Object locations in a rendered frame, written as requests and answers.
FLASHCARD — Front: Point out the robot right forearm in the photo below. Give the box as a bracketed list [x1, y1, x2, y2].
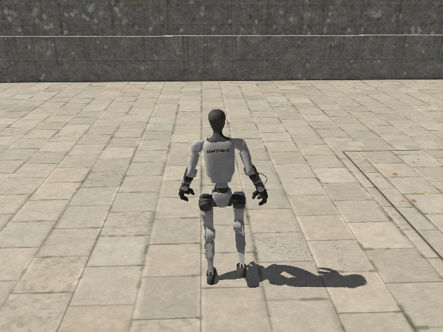
[249, 165, 265, 192]

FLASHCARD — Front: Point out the left robot thigh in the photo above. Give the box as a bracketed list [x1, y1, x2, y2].
[199, 194, 215, 241]

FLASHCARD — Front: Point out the robot right upper arm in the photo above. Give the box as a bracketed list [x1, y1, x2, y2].
[233, 138, 255, 176]

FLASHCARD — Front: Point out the robot left upper arm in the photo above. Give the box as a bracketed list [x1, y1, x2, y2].
[186, 140, 204, 178]

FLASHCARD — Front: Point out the right robot hand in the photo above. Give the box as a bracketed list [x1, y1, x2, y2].
[252, 189, 268, 205]

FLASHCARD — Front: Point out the robot left forearm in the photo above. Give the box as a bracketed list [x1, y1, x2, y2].
[181, 167, 193, 191]

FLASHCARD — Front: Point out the left robot hand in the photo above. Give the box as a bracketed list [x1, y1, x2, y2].
[179, 187, 195, 201]

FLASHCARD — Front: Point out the robot right foot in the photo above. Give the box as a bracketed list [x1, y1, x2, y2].
[237, 263, 246, 277]

